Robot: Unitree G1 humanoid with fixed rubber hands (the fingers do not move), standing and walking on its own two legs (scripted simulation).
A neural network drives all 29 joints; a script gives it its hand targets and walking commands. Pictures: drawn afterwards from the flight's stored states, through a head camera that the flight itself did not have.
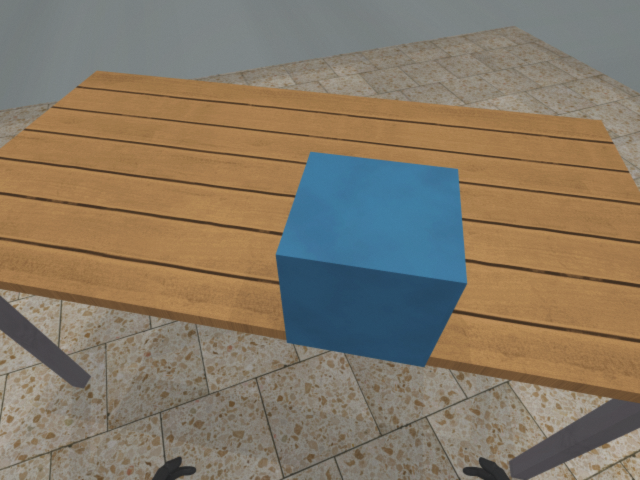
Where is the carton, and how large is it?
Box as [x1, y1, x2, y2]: [276, 152, 466, 366]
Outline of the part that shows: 310,152 276,252 276,261 287,342 424,366 466,284 457,169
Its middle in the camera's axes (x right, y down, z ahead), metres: +0.07 +0.03 +0.56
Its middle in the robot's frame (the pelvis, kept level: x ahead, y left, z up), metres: +0.41 -0.05 +0.03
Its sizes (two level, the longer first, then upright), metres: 0.206 0.193 0.213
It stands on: a table, 0.68 m high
